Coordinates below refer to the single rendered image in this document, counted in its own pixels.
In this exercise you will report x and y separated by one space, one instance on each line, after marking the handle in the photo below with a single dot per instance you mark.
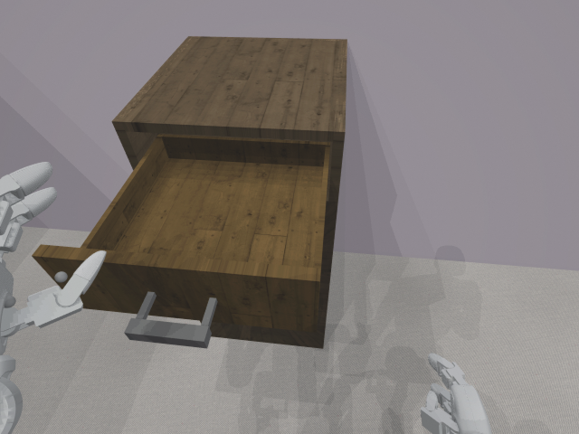
141 329

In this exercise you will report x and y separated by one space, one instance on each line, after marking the left robot hand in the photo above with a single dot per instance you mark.
19 205

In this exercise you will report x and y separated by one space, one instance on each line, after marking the robot left forearm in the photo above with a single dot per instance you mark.
11 401

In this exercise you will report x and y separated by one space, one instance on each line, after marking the cabinet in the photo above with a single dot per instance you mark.
247 87

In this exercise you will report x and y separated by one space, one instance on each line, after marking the drawer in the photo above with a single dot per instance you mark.
238 219

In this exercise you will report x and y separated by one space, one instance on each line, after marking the right robot hand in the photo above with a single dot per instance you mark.
463 412

